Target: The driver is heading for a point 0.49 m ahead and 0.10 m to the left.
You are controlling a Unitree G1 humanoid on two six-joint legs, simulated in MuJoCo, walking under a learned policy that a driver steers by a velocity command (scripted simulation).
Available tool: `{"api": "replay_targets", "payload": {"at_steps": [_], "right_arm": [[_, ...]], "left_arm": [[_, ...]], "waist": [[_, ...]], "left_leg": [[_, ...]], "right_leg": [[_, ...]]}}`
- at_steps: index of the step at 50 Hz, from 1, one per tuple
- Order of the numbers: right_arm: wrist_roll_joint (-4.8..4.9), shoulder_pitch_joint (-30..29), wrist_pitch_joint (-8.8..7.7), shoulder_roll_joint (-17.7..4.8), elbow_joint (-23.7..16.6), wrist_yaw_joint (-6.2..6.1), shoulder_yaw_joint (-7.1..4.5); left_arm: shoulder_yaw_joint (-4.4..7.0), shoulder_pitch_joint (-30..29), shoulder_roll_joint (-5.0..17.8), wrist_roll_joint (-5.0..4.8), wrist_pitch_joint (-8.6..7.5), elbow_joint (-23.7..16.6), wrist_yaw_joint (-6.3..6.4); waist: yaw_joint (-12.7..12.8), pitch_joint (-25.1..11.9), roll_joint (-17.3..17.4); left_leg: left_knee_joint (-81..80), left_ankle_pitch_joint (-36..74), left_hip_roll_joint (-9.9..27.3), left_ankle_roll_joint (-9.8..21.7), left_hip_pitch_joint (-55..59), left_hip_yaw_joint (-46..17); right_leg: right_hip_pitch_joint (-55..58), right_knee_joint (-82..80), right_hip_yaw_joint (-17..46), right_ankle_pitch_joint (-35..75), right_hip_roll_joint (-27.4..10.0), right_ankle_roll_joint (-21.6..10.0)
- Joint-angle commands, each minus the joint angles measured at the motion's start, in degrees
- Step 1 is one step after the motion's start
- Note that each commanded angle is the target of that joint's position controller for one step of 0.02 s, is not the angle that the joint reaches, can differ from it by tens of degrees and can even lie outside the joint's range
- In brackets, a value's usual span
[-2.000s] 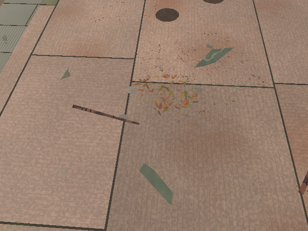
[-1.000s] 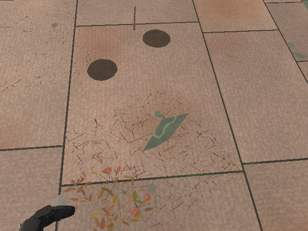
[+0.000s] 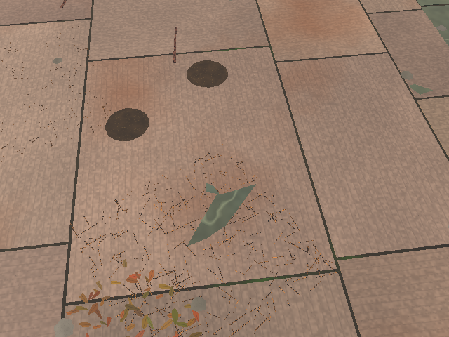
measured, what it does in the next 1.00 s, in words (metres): steps on the spot, turning left: right foot, then left foot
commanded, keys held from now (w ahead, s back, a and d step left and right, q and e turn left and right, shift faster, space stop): e+shift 0.02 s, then q+shift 0.76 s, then e+shift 0.18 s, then w+e+shift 0.04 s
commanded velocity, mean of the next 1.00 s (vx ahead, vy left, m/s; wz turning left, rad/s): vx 0.00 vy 0.00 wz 0.36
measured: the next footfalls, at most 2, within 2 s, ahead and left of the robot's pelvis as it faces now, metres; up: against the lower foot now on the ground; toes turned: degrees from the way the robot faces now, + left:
right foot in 0.08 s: +0.07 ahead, -0.15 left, +0.00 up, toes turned -8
left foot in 0.64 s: +0.04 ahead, +0.10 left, +0.00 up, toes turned +23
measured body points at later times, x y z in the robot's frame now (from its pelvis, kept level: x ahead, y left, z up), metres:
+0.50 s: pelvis +0.02 -0.05 +0.00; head +0.06 -0.04 +0.45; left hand +0.16 +0.23 -0.10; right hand +0.16 -0.31 -0.11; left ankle +0.02 +0.09 -0.69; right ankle +0.03 -0.14 -0.74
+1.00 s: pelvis +0.05 +0.02 +0.00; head +0.06 +0.05 +0.45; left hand +0.04 +0.32 -0.12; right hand +0.34 -0.12 -0.06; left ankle +0.00 +0.08 -0.74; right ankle +0.15 -0.12 -0.70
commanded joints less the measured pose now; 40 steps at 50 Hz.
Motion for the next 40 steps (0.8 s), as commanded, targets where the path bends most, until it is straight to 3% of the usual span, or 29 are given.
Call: {"api": "replay_targets", "payload": {"at_steps": [1, 2, 3, 4, 5, 6, 7, 8, 9, 10, 12, 13, 16, 19, 23, 26, 28, 30, 31, 32, 33, 34, 35, 36, 37, 38, 40], "right_arm": [[1.47, -1.1, -1.35, -12.0, -2.9, 0.95, -3.93], [2.19, -0.1, -1.78, -12.0, -2.3, 1.27, -3.94], [2.99, -0.4, -2.06, -11.6, -1.6, 1.55, -3.68], [3.07, 2.2, -2.55, -9.7, 0.0, 2.02, -2.88], [-0.16, 1.7, -2.95, -5.5, -2.1, 2.18, -0.85], [-1.21, 2.4, -2.75, -4.4, -1.9, 2.03, -0.07], [0.49, 0.3, -1.71, -8.4, 0.2, 1.94, -1.24], [1.98, 0.8, -0.97, -7.0, 0.5, 1.89, -0.9], [2.03, 1.8, -0.32, -6.4, 1.8, 1.14, -0.81], [1.35, 2.4, 0.45, -7.4, 2.7, 0.43, -1.18], [1.66, 5.5, 1.26, -9.6, 3.4, -0.15, -2.27], [1.96, 6.0, 1.47, -10.0, 3.1, -0.44, -2.57], [2.01, 4.5, 2.16, -8.3, 1.2, -0.97, -2.53], [1.33, 3.8, 2.31, -6.2, -1.0, -0.29, -2.1], [1.04, 2.4, 2.48, -4.6, -4.1, 1.45, -1.51], [1.34, 2.6, 3.1, -5.1, -5.8, 2.47, -1.85], [1.64, 2.9, 3.78, -5.5, -6.8, 2.96, -2.25], [1.83, 5.4, 4.15, -5.7, -6.8, 3.09, -2.91], [1.59, 8.5, 3.92, -7.4, -6.1, 2.43, -3.83], [1.58, 13.2, 3.37, -14.2, -5.6, 1.18, -6.22], [0.2, 12.3, 2.38, -21.2, -7.4, 0.98, -7.15], [-1.06, 12.3, 0.17, -18.4, -8.0, 2.07, -6.39], [-0.55, 10.4, -1.21, -16.8, -7.4, 2.27, -5.64], [0.82, 7.3, -1.61, -15.6, -7.4, 1.79, -5.33], [1.85, 3.7, -1.31, -13.5, -8.1, 1.2, -4.57], [1.9, 1.3, -0.94, -12.3, -9.0, 0.57, -3.92], [0.93, 0.0, -0.74, -11.3, -9.8, -0.16, -3.27]], "left_arm": [[1.31, -2.2, 4.8, -0.02, -0.01, -6.0, -0.66], [1.42, -2.1, 4.7, 0.2, 0.25, -6.3, -0.61], [1.82, 0.7, 4.7, 0.48, 0.23, -5.8, -0.33], [2.76, 5.1, 7.2, 1.02, -0.09, -4.6, 0.46], [3.64, 9.4, 13.1, 1.72, -0.63, -4.9, 1.93], [2.46, 5.9, 12.8, 3.33, -1.86, -5.9, 2.29], [-0.04, 5.6, 5.1, 3.45, -2.9, -5.0, 1.66], [-0.85, 3.1, 3.2, 3.3, -3.67, -3.0, 1.34], [-0.51, -0.2, 3.9, 2.86, -3.92, -2.4, 1.39], [-0.57, -2.8, 3.9, 2.77, -4.23, -2.0, 1.63], [-0.06, -5.1, 5.6, 3.57, -4.39, -1.8, 2.61], [0.08, -5.2, 5.6, 3.52, -4.18, -1.7, 3.2], [-0.3, -4.8, 3.7, 3.4, -3.64, -0.5, 4.58], [0.08, -5.0, 3.8, 3.44, -3.43, 0.5, 5.22], [1.22, -5.5, 5.6, 2.89, -3.35, 1.3, 4.53], [2.2, -5.8, 7.3, 1.98, -3.44, 1.7, 3.24], [2.73, -6.2, 8.2, 1.04, -3.52, 2.0, 2.41], [2.96, -6.8, 8.0, -0.14, -3.18, 2.7, 1.82], [2.84, -4.3, 6.7, -0.51, -2.94, 4.3, 1.39], [2.45, -3.6, 5.0, 0.74, -2.96, 4.0, 1.14], [1.34, -8.4, 2.3, 3.19, -3.53, -1.1, 1.69], [1.96, -11.6, 5.0, 3.04, -3.6, -1.4, 2.2], [2.09, -12.6, 5.4, 1.71, -3.79, -1.9, 2.47], [2.13, -11.9, 5.0, 1.52, -4.13, -1.3, 3.04], [2.49, -10.8, 6.3, 2.21, -4.31, -0.8, 3.62], [2.74, -9.4, 6.8, 2.59, -4.43, -0.1, 3.66], [2.4, -5.6, 5.9, 2.32, -4.48, 2.0, 3.17]], "waist": [[-0.8, -5.2, 9.4], [-0.7, -5.6, 9.0], [1.8, -6.7, 7.6], [3.8, -9.5, 2.6], [4.4, -15.6, -11.2], [3.2, -22.4, -16.9], [5.8, -22.2, -6.5], [3.4, -16.3, -7.3], [2.1, -12.6, -5.8], [1.5, -9.4, -6.9], [0.0, -7.5, -8.1], [0.2, -7.2, -7.9], [0.9, -4.8, -6.6], [1.1, -4.6, -5.8], [1.5, -5.0, -5.0], [0.9, -6.0, -5.3], [0.3, -7.0, -5.8], [-1.9, -8.0, -5.2], [-3.1, -8.5, -1.8], [-4.5, -8.4, 10.1], [-2.5, -8.6, 22.6], [-5.3, -14.9, 12.5], [-3.9, -12.2, 9.3], [-1.7, -9.1, 6.0], [0.0, -7.8, 5.2], [1.5, -8.3, 5.8], [2.4, -11.4, 5.7]], "left_leg": [[-1.4, 37.0, 15.4, 9.6, 4.9, -5.1], [1.0, 37.6, 15.2, 8.9, 3.7, -5.6], [5.8, 38.2, 13.8, 7.4, 1.6, -4.5], [14.1, 34.9, 10.2, 4.1, -3.7, -1.6], [29.8, 5.1, 5.4, -1.0, -19.9, 0.3], [41.3, -21.7, 0.5, -3.8, -25.2, -6.2], [43.2, -20.8, 3.5, -4.0, -21.7, -12.2], [40.5, -19.2, 3.6, -3.5, -21.8, -12.7], [37.7, -15.7, 3.6, -3.7, -22.0, -12.6], [37.5, -10.7, 2.7, -4.5, -20.0, -12.6], [41.5, -5.9, 0.3, -5.9, -18.7, -11.0], [43.2, -5.3, 0.1, -6.4, -20.5, -10.7], [42.5, -3.2, 1.8, -7.0, -26.2, -11.3], [37.0, -1.7, 3.6, -7.1, -27.2, -10.4], [29.0, -3.0, 4.8, -5.3, -24.0, -8.0], [23.8, -4.1, 4.1, -3.2, -20.3, -5.5], [19.6, -4.4, 3.4, -1.4, -17.7, -4.2], [10.7, 1.0, 1.3, 1.2, -11.5, -2.3], [4.3, 8.1, -0.6, 3.5, -5.3, -3.5], [-0.8, 31.6, 5.1, 8.1, 5.2, -15.9], [-1.7, 45.8, 17.2, 19.8, 11.5, -40.1], [-4.4, 37.6, 19.7, 23.6, 10.6, -42.2], [-5.5, 30.5, 17.1, 21.0, 9.2, -37.5], [-5.6, 25.8, 13.7, 17.3, 7.2, -33.6], [-5.0, 25.8, 12.0, 15.0, 5.1, -31.5], [-4.8, 28.4, 10.3, 13.9, 2.6, -29.5], [-3.8, 33.9, 9.2, 13.5, 3.2, -26.2]], "right_leg": [[2.4, -6.9, -3.5, 0.1, 1.2, -2.6], [6.1, -11.0, -3.4, -0.5, 2.5, -3.9], [12.6, -18.6, -3.5, 3.4, 4.5, -5.8], [24.1, -26.8, -1.2, 16.4, 5.6, -8.3], [41.4, -25.4, 16.4, 45.8, -8.9, -13.3], [38.2, -25.9, 28.1, 54.8, -23.4, -26.6], [32.9, -26.8, 19.7, 47.6, -19.4, -25.9], [28.5, -27.6, 13.2, 38.1, -14.8, -22.1], [25.6, -29.1, 9.4, 28.0, -11.4, -18.7], [20.9, -30.4, 6.5, 27.3, -10.5, -17.6], [17.6, -32.6, 2.9, 27.5, -10.5, -18.1], [18.5, -33.5, 2.5, 25.1, -11.5, -18.5], [20.9, -35.9, 2.0, 14.9, -13.7, -18.6], [23.5, -36.4, 0.2, 12.8, -14.9, -18.6], [24.5, -35.5, -3.4, 16.1, -16.6, -19.2], [25.2, -32.9, -5.9, 22.8, -17.8, -18.3], [26.6, -30.0, -7.2, 26.2, -18.5, -16.4], [25.5, -23.7, -10.4, 25.9, -17.3, -12.6], [22.3, -16.7, -13.0, 22.6, -14.1, -9.1], [9.9, -0.8, -16.1, 9.5, -7.9, -4.3], [-10.6, 15.5, -11.0, -21.6, 2.4, 0.9], [-12.7, 23.9, 1.7, -22.8, 3.1, 0.6], [-14.6, 24.3, 4.2, -17.4, 2.7, -0.9], [-15.4, 21.6, 5.5, -10.9, 1.9, -2.0], [-15.1, 18.9, 6.4, -6.3, 1.4, -2.3], [-11.9, 18.1, 6.6, -3.2, 2.0, -2.3], [-8.7, 16.8, 5.4, 0.9, 3.5, -1.3]]}}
